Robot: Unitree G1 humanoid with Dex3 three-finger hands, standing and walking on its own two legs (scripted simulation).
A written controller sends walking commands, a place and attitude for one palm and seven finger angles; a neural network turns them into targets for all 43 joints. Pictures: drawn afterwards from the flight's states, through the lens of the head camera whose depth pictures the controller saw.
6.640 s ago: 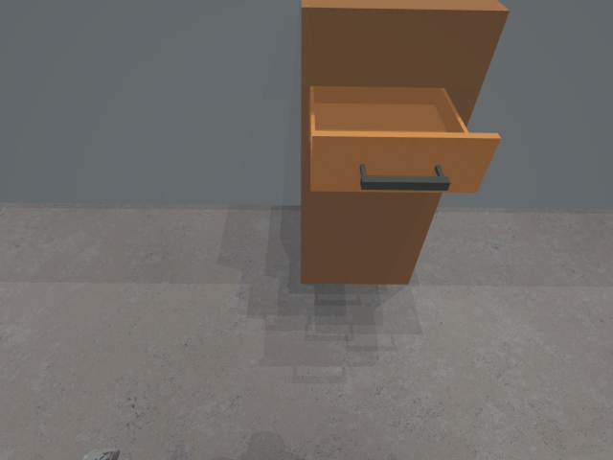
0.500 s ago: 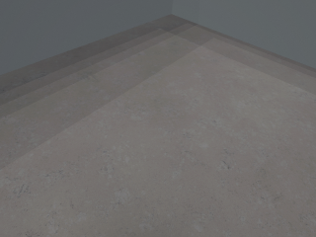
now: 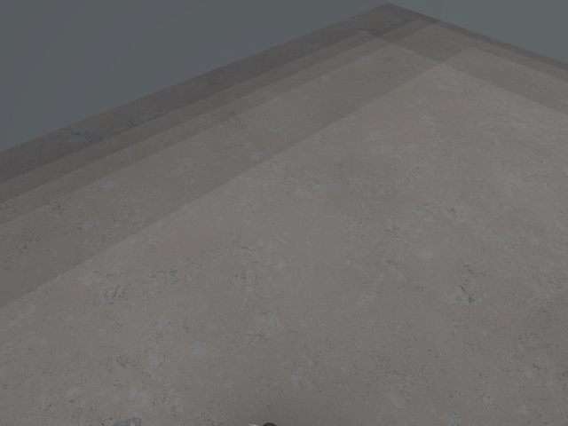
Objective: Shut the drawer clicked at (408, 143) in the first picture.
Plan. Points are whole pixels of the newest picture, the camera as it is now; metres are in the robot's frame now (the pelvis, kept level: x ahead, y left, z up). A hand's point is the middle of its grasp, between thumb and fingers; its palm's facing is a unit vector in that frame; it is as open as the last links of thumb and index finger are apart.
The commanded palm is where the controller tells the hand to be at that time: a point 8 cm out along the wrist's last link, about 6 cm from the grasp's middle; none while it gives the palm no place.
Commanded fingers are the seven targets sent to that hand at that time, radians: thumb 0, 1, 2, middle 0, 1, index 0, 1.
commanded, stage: turn to face it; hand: left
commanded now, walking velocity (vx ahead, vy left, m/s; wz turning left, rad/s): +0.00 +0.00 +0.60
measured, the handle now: out of the picture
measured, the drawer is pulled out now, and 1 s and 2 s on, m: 0.21 0.21 0.21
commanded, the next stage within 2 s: none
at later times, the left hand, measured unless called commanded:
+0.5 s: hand out of the picture -0.08 +0.25 -0.19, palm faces +0.37 -0.89 -0.24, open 7.4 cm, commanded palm none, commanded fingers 0.00 0.90 0.90 -0.20 -0.30 -0.20 -0.30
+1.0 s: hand out of the picture +0.02 +0.25 -0.13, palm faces +0.58 -0.76 -0.30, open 7.4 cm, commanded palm none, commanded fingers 0.00 0.90 0.90 -0.20 -0.30 -0.20 -0.30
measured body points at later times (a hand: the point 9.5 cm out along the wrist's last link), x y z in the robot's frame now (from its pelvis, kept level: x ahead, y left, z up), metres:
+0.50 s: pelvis +0.00 +0.05 -0.01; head +0.04 +0.09 +0.43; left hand -0.09 +0.29 -0.17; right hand +0.21 -0.16 -0.13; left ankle -0.04 +0.15 -0.73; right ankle -0.03 -0.11 -0.69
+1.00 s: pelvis +0.04 +0.02 +0.00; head +0.08 +0.01 +0.45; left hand -0.01 +0.29 -0.11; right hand +0.23 -0.16 -0.16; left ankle -0.06 +0.12 -0.67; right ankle +0.09 -0.06 -0.73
